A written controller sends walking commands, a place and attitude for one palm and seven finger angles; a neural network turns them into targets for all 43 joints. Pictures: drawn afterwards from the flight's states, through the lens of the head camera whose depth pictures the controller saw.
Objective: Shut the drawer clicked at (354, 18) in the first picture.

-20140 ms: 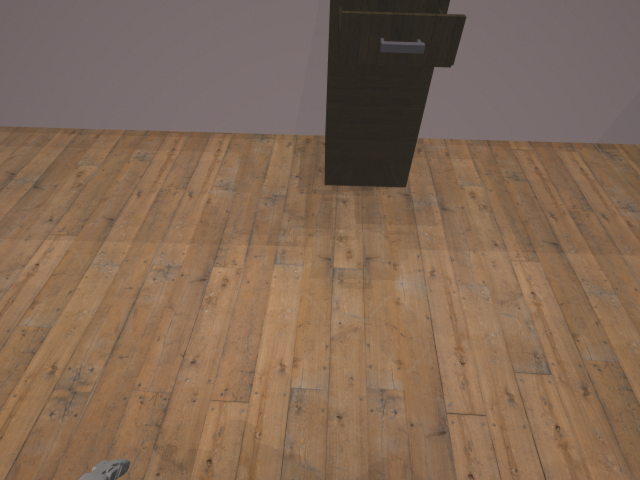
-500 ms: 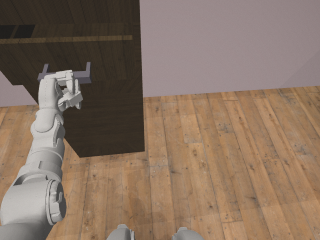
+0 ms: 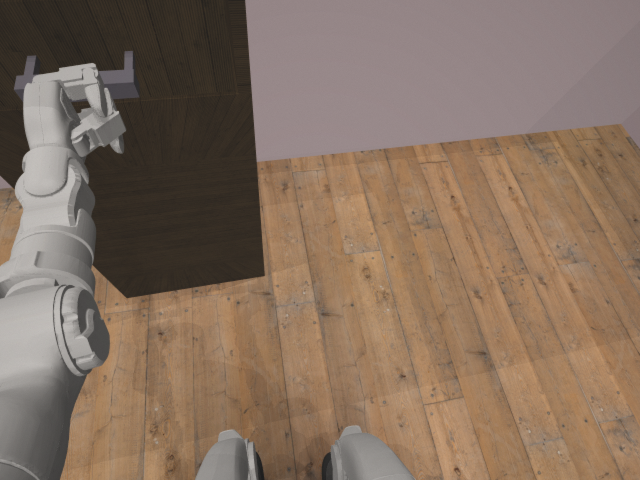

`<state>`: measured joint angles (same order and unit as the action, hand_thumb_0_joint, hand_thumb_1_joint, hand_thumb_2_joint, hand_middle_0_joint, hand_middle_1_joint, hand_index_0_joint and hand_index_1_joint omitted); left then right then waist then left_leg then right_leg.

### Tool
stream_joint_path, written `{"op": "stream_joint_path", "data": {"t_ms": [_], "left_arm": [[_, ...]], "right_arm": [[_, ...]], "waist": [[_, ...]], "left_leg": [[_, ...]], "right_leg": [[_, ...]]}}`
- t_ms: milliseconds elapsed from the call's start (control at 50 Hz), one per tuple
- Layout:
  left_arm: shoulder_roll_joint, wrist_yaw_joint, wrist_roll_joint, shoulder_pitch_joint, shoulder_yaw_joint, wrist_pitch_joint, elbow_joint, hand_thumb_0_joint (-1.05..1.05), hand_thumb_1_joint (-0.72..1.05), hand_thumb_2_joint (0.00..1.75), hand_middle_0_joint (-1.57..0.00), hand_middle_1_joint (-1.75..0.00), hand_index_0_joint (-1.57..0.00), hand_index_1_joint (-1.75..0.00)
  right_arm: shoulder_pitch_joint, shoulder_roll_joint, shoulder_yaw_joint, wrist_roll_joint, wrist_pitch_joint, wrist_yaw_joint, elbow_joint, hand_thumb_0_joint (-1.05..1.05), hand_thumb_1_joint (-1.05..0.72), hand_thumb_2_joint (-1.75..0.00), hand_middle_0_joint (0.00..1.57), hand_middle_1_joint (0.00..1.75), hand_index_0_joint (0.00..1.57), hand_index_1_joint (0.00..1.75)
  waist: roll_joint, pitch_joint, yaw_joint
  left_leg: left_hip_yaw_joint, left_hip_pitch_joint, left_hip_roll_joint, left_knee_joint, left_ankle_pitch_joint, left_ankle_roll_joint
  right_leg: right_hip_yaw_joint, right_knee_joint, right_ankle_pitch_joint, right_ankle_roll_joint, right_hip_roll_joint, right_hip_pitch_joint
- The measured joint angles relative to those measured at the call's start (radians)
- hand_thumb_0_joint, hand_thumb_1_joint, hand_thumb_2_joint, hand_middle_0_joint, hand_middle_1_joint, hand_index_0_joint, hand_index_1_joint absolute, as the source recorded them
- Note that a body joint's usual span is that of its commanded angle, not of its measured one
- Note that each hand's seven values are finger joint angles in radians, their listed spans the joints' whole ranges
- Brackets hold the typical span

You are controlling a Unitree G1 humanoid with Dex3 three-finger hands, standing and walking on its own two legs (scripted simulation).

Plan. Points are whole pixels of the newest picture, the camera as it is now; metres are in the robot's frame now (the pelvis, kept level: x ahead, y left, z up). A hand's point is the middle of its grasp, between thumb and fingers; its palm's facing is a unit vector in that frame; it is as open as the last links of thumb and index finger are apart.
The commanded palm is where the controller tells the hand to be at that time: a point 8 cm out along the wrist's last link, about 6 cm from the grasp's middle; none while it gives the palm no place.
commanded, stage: push the drawer shut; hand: left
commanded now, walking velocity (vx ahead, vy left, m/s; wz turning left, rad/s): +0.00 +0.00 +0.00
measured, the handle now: (81, 74) +0.61 +0.23 +0.10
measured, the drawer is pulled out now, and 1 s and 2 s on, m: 0.00 0.00 0.00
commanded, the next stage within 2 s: pull the fist back off the drawer in 0.24 s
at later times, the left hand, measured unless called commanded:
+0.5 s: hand (102, 116) +0.54 +0.20 +0.09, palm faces +0.11 -0.99 -0.04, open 3.2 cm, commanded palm +0.54 +0.22 +0.10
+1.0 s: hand (103, 131) +0.51 +0.20 +0.10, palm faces +0.13 -0.99 -0.02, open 3.2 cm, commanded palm +0.48 +0.23 +0.10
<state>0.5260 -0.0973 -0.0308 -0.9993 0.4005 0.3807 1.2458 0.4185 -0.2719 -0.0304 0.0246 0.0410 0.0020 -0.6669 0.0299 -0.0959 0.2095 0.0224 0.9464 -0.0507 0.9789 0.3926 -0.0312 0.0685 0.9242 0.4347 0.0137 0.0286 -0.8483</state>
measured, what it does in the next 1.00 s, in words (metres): stands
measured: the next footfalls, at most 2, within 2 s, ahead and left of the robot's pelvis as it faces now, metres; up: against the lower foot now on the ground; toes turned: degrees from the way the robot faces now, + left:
none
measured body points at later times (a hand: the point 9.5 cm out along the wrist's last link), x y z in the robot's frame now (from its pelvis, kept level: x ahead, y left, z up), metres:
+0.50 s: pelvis -0.02 +0.01 -0.01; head +0.12 +0.04 +0.41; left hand +0.53 +0.25 +0.10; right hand -0.05 -0.26 -0.11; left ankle +0.03 +0.10 -0.68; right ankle +0.00 -0.12 -0.68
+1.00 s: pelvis +0.01 +0.01 +0.01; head +0.11 +0.02 +0.45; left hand +0.50 +0.25 +0.10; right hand -0.01 -0.25 -0.10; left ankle +0.03 +0.10 -0.68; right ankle +0.00 -0.12 -0.68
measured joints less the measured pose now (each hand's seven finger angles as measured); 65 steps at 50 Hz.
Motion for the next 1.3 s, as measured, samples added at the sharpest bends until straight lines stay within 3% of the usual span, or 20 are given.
{"op": "stream_joint_path", "data": {"t_ms": [100,400,560,720,840,1020,1180,1300], "left_arm": [[0.011,-0.021,0.013,-0.004,0.014,0.006,0.021,0.03,0.72,0.92,-1.40,-1.60,-1.40,-1.60],[0.069,0.000,0.027,-0.131,-0.047,-0.020,0.088,0.01,0.58,0.92,-1.40,-1.60,-1.40,-1.60],[0.058,0.020,0.030,-0.151,-0.059,-0.045,0.075,0.02,0.63,0.93,-1.40,-1.60,-1.40,-1.60],[0.034,0.025,0.022,-0.093,-0.027,-0.049,0.035,0.02,0.72,0.92,-1.40,-1.60,-1.40,-1.60],[-0.013,0.032,-0.006,0.004,-0.005,-0.032,-0.046,0.03,0.81,0.91,-1.40,-1.60,-1.40,-1.60],[-0.079,0.008,-0.049,0.197,-0.009,-0.029,-0.171,0.02,0.88,0.90,-1.40,-1.60,-1.40,-1.60],[-0.118,-0.004,-0.073,0.237,-0.044,-0.001,-0.237,0.02,0.90,0.90,-1.41,-1.60,-1.40,-1.60],[-0.157,-0.041,-0.115,0.399,-0.062,-0.050,-0.442,0.02,0.90,0.90,-1.40,-1.60,-1.40,-1.60]], "right_arm": [[0.026,0.001,-0.005,0.004,0.012,0.003,-0.001,0.01,-0.91,-0.90,0.20,0.30,0.21,0.30],[0.010,-0.003,-0.021,0.013,-0.027,-0.004,-0.005,0.01,-0.91,-0.90,0.20,0.30,0.21,0.30],[0.017,-0.006,-0.021,0.021,-0.035,0.004,0.002,0.01,-0.91,-0.90,0.20,0.30,0.21,0.30],[0.027,-0.004,-0.022,0.017,-0.021,0.015,0.019,0.01,-0.91,-0.90,0.20,0.30,0.21,0.30],[0.035,0.003,-0.011,0.010,0.000,0.024,0.031,0.01,-0.91,-0.90,0.20,0.30,0.21,0.30],[0.027,0.012,0.007,-0.014,0.042,0.029,0.053,0.01,-0.91,-0.90,0.20,0.30,0.21,0.30],[-0.042,0.013,0.026,-0.024,0.038,0.021,0.040,0.01,-0.91,-0.90,0.20,0.30,0.21,0.30],[-0.067,0.008,0.039,-0.044,0.048,0.017,0.068,0.01,-0.91,-0.90,0.20,0.30,0.20,0.30]], "waist": [[0.002,-0.005,-0.001],[-0.001,0.006,0.026],[0.001,0.006,0.026],[0.006,0.002,0.022],[0.008,-0.007,0.004],[0.005,-0.029,-0.046],[-0.010,-0.019,-0.080],[0.004,-0.032,-0.103]], "left_leg": [[-0.003,0.005,-0.001,0.002,0.004,-0.002],[-0.041,0.095,0.007,0.046,-0.014,-0.004],[-0.041,0.118,0.010,0.056,-0.022,-0.007],[-0.021,0.087,0.002,0.044,-0.017,-0.011],[0.002,0.031,-0.004,0.017,-0.006,-0.011],[0.024,-0.083,-0.005,-0.035,0.018,-0.009],[0.007,-0.114,0.005,-0.038,0.031,-0.003],[0.022,-0.183,0.004,-0.083,0.031,-0.002]], "right_leg": [[0.002,-0.006,0.000,-0.002,0.002,0.000],[0.040,0.024,-0.011,-0.001,-0.004,-0.069],[0.040,0.036,-0.018,-0.003,-0.007,-0.092],[0.019,0.026,-0.021,-0.007,-0.001,-0.071],[-0.005,0.001,-0.017,-0.009,0.005,-0.026],[-0.029,-0.047,0.000,-0.011,0.007,0.078],[-0.012,-0.052,0.020,-0.007,-0.001,0.118],[-0.028,-0.096,0.014,-0.007,0.001,0.179]]}}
